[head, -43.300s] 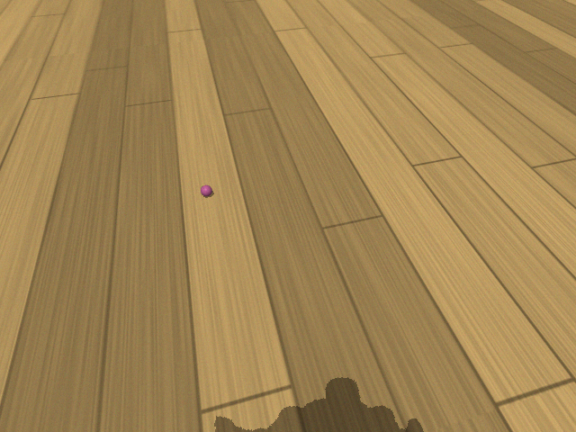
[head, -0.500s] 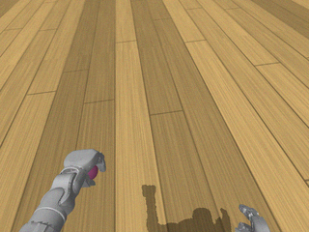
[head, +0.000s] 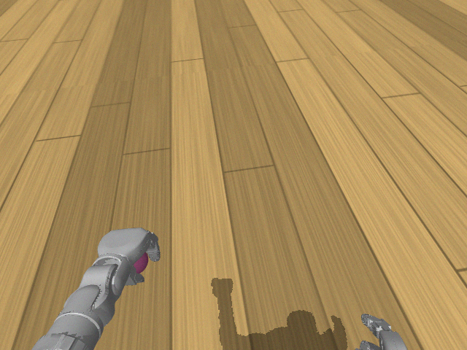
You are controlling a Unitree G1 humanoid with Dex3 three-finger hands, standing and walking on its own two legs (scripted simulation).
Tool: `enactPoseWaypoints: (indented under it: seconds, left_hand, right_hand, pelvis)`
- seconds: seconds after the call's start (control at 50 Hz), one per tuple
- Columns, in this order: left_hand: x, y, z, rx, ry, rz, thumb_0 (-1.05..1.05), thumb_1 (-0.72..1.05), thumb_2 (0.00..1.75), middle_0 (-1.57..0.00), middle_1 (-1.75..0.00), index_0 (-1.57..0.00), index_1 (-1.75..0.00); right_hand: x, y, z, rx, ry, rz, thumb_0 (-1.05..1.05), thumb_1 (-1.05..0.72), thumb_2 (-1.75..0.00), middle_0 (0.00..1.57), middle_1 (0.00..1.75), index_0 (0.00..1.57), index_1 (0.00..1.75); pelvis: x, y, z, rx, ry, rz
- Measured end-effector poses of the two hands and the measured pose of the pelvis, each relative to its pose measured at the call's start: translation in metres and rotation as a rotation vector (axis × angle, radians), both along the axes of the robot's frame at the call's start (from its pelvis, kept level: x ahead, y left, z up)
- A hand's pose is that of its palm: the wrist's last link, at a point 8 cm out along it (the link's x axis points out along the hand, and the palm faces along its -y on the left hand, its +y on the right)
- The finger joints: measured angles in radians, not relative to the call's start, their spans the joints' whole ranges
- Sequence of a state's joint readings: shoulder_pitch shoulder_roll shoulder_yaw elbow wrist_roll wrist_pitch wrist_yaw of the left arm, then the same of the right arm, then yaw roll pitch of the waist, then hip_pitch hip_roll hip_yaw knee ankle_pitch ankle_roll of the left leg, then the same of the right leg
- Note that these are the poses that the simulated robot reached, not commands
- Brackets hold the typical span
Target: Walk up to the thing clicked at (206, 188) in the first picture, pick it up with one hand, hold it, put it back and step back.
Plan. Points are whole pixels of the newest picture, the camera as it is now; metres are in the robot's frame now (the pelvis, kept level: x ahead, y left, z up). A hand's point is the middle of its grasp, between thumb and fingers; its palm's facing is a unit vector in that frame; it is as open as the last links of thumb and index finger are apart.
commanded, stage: crouch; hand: left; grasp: from above
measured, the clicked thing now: (134, 260) +0.31 +0.22 -0.07
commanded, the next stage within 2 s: lower in 1.86 s
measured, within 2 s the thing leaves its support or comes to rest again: neither
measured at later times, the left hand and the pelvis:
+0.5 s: hand (165, 278) +0.35 +0.21 -0.26, palm faces -0.40 +0.04 -0.92, open 6.2 cm; pelvis -0.05 +0.01 -0.15, yaw +0 degrees
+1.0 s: hand (184, 290) +0.39 +0.20 -0.48, palm faces -0.44 -0.01 -0.90, open 6.2 cm; pelvis -0.07 +0.01 -0.32, yaw -1 degrees
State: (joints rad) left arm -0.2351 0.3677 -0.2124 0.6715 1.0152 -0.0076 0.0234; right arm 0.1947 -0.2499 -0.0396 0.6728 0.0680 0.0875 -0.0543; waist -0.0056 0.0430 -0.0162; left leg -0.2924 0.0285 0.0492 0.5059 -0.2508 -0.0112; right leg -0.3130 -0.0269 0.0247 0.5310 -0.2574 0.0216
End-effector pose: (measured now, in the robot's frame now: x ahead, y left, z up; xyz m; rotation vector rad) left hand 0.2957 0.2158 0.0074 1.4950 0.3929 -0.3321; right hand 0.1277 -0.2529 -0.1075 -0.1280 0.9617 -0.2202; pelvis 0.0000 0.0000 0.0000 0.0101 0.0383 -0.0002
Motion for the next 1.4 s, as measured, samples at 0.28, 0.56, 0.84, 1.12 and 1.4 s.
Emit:
enactPoseWaypoints:
  seconds: [0.28, 0.56, 0.84, 1.12, 1.4]
  left_hand:
    - [0.019, -0.003, -0.099, 0.069, -0.019, -0.03, -0.1, 0.34, 0.38, -0.75, -0.49, -1.01, -0.51]
    - [0.063, -0.014, -0.242, 0.082, -0.054, -0.029, -0.1, 0.34, 0.38, -0.77, -0.47, -1.04, -0.49]
    - [0.082, -0.018, -0.373, 0.05, -0.001, -0.046, -0.1, 0.34, 0.38, -0.76, -0.47, -1.04, -0.49]
    - [0.103, -0.019, -0.456, 0.036, -0.008, -0.019, -0.09, 0.33, 0.42, -0.75, -0.49, -1.03, -0.53]
    - [0.115, -0.021, -0.498, 0.028, 0.007, -0.017, -0.09, 0.34, 0.41, -0.74, -0.49, -1.03, -0.52]
  right_hand:
    - [-0.048, -0.021, -0.053, -0.083, 0.138, 0.012, 0.0, -0.91, -0.9, 0.2, 0.3, 0.2, 0.3]
    - [-0.145, -0.02, -0.186, -0.124, 0.351, -0.065, 0.0, -0.91, -0.9, 0.2, 0.3, 0.2, 0.3]
    - [-0.167, -0.003, -0.291, -0.092, 0.42, -0.009, 0.0, -0.91, -0.9, 0.2, 0.3, 0.2, 0.3]
    - [-0.154, -0.017, -0.348, -0.118, 0.436, 0.059, 0.0, -0.92, -0.9, 0.2, 0.3, 0.2, 0.3]
    - [-0.176, -0.016, -0.385, -0.096, 0.489, 0.064, 0.0, -0.92, -0.9, 0.2, 0.3, 0.2, 0.3]
  pelvis:
    - [-0.024, 0.0, -0.055, -0.016, 0.211, 0.021]
    - [-0.057, 0.009, -0.18, -0.041, 0.467, 0.015]
    - [-0.073, 0.009, -0.281, -0.059, 0.595, 0.016]
    - [-0.075, 0.004, -0.345, -0.071, 0.626, 0.004]
    - [-0.079, 0.003, -0.386, -0.074, 0.608, -0.01]
